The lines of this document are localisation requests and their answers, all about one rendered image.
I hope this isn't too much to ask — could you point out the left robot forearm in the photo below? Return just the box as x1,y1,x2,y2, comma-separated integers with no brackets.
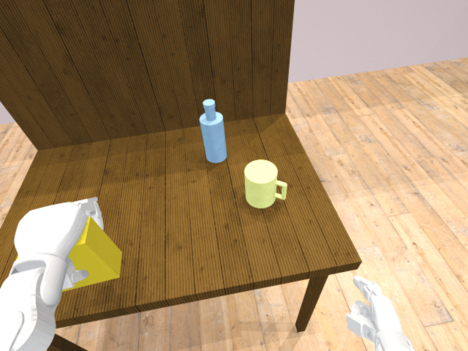
0,253,67,351

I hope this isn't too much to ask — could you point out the table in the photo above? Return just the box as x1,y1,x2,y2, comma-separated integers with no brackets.
0,0,362,351

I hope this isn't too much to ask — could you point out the left robot hand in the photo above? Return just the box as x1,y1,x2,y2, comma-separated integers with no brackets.
14,197,104,290

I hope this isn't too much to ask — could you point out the right robot hand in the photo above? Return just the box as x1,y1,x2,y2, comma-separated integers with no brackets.
347,276,403,342

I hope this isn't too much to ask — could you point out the sponge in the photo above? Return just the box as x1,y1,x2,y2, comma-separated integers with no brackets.
17,216,122,292

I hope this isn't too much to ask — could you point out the right robot forearm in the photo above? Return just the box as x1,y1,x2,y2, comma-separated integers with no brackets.
374,329,416,351

